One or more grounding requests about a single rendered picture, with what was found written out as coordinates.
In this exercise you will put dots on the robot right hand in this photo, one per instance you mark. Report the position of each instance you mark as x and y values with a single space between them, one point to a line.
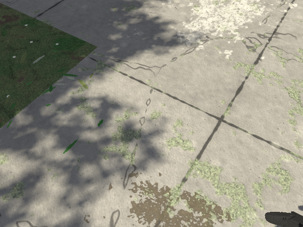
284 219

